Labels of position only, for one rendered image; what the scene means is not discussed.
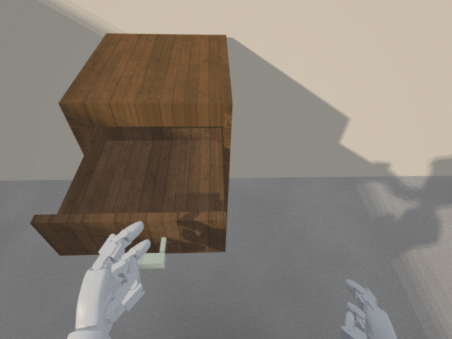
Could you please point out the handle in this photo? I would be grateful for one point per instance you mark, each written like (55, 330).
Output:
(154, 260)

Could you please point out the cabinet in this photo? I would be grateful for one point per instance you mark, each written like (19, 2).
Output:
(153, 80)

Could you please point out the right robot hand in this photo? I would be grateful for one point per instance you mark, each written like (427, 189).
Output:
(374, 324)

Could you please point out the drawer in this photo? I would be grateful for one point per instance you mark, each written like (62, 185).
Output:
(168, 177)

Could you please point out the left robot hand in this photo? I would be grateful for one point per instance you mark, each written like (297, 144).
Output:
(102, 282)

